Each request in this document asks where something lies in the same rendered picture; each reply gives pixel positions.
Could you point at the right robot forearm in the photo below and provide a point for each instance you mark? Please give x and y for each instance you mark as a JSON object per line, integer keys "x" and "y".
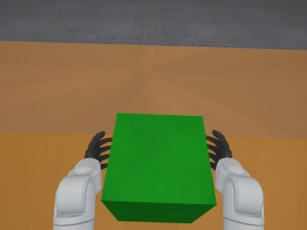
{"x": 243, "y": 199}

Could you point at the carton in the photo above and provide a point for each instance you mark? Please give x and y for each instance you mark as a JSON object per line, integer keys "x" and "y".
{"x": 158, "y": 169}

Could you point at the right robot hand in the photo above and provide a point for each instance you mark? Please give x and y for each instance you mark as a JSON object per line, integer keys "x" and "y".
{"x": 222, "y": 148}

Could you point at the left robot forearm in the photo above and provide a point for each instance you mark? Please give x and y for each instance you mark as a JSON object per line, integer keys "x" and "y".
{"x": 75, "y": 199}

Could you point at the left robot hand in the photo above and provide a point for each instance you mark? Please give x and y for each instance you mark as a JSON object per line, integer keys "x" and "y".
{"x": 94, "y": 149}

